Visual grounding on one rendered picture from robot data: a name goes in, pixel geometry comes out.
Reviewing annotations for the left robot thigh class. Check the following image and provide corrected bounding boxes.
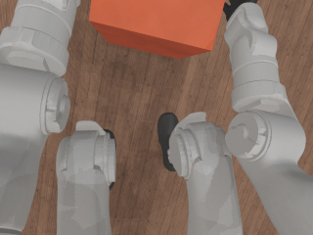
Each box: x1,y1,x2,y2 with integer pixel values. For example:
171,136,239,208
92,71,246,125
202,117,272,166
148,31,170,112
57,130,116,235

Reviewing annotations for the right robot shin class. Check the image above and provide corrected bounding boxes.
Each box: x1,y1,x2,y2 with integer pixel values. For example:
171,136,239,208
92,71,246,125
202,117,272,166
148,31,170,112
167,112,232,170

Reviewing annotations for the carton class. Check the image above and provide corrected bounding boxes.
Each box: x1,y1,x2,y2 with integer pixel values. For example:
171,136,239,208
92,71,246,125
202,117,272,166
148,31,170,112
89,0,225,59

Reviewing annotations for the robot left upper arm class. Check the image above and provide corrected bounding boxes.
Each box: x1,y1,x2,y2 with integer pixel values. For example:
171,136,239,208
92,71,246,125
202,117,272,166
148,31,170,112
0,63,70,235

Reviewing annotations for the right robot forearm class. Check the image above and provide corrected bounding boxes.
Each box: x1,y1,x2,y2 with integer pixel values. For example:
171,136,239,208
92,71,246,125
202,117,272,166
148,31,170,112
224,2,298,121

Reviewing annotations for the robot right upper arm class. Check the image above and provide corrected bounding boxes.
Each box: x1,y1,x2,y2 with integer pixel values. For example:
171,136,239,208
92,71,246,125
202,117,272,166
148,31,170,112
225,109,313,235

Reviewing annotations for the left robot forearm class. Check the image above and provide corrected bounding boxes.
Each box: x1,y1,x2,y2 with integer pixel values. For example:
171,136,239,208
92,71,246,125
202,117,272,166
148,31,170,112
0,0,81,77

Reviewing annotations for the right robot hand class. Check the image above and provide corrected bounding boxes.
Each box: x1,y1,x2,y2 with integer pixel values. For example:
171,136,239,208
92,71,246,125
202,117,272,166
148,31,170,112
223,0,258,21

